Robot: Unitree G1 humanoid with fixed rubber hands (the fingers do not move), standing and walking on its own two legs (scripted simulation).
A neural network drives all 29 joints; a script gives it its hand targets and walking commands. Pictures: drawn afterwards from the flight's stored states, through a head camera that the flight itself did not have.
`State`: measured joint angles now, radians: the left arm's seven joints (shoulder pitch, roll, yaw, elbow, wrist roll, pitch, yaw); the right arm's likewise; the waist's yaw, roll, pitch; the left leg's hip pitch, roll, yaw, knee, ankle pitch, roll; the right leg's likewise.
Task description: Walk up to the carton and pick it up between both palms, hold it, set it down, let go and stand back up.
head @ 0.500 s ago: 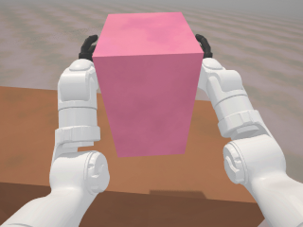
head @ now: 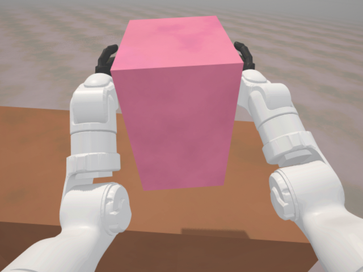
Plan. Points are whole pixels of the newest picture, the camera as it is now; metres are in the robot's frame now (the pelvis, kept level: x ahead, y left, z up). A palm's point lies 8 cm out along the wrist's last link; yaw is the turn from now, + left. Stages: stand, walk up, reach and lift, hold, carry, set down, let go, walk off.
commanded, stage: hold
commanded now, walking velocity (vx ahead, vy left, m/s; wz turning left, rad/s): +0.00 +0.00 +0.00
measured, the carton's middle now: (178, 106) +0.37 +0.00 +0.24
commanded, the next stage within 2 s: none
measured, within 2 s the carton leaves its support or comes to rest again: neither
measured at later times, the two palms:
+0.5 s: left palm (106, 82) +0.37 +0.14 +0.29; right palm (244, 78) +0.37 -0.14 +0.30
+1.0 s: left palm (105, 82) +0.37 +0.14 +0.29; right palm (243, 78) +0.38 -0.13 +0.30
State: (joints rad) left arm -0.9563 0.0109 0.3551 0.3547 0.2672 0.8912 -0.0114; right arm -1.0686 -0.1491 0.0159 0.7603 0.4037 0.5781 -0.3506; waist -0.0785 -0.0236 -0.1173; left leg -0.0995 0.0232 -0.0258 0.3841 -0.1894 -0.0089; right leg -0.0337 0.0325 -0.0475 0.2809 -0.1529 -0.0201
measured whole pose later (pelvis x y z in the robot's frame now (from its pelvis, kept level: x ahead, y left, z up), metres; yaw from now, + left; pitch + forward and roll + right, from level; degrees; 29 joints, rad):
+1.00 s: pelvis +0.00 +0.00 +0.00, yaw +0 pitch -5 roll -1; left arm -0.98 0.01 0.36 0.41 0.26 0.87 0.00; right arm -1.08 -0.15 0.01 0.80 0.39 0.57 -0.34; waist -0.07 -0.02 -0.12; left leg -0.10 0.02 -0.04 0.37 -0.18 -0.01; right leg -0.03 0.04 -0.03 0.27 -0.15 -0.02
